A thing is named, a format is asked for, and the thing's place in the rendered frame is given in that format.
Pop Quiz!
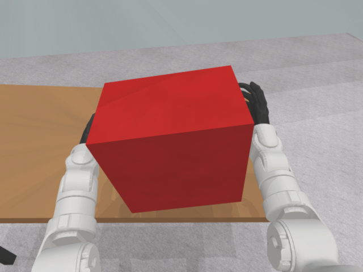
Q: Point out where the robot left hand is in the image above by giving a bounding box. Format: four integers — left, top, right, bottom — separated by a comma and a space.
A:
79, 113, 95, 144

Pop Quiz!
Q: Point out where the left robot forearm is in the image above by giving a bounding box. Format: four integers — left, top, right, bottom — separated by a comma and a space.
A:
31, 143, 99, 272

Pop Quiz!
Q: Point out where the robot right upper arm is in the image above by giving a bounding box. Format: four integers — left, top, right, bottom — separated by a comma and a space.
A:
267, 219, 363, 272

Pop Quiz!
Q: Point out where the carton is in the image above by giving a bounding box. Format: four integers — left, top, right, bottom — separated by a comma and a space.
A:
85, 65, 255, 213

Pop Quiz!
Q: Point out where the right robot forearm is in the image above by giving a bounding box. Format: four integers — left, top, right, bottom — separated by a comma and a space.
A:
249, 124, 339, 260

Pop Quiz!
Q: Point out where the robot right hand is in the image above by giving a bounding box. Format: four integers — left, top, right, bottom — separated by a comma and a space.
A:
238, 82, 269, 126

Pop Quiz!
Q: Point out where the table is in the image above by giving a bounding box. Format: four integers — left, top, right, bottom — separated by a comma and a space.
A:
0, 84, 270, 265

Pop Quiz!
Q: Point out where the robot left upper arm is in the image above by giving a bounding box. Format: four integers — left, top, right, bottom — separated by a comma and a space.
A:
33, 241, 102, 272

